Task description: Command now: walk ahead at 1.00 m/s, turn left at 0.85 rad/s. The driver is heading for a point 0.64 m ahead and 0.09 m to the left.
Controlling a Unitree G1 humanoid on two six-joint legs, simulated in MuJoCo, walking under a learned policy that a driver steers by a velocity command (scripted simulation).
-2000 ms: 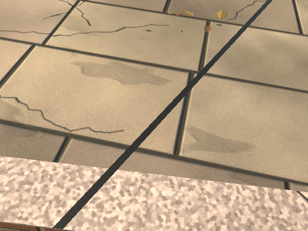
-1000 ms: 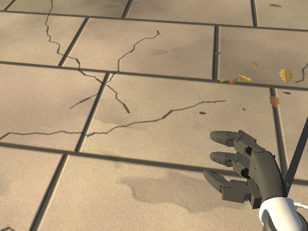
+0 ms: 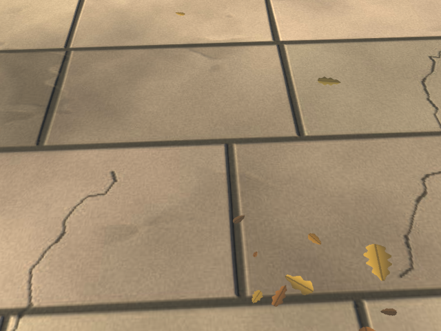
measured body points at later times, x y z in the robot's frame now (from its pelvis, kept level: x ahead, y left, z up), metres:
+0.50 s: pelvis +0.44 -0.02 +0.03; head +0.46 +0.00 +0.48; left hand +0.42 +0.29 -0.06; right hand +0.70 -0.20 -0.06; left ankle +0.32 +0.03 -0.58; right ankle +0.53 -0.13 -0.70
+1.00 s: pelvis +0.66 +0.12 +0.03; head +0.69 +0.15 +0.48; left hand +0.61 +0.42 -0.08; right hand +0.94 +0.02 -0.07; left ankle +0.69 +0.23 -0.70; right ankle +0.78 -0.01 -0.65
